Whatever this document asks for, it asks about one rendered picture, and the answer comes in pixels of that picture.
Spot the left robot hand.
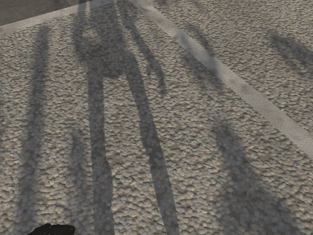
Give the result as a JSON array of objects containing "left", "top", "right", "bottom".
[{"left": 27, "top": 223, "right": 75, "bottom": 235}]

